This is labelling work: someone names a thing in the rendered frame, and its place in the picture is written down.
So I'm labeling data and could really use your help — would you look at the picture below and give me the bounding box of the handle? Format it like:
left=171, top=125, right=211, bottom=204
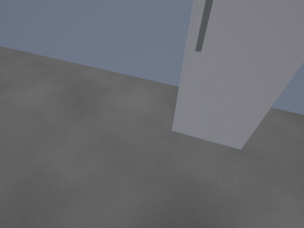
left=195, top=0, right=214, bottom=52

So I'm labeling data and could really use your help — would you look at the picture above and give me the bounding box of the fridge door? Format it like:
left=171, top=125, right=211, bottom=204
left=174, top=0, right=304, bottom=147

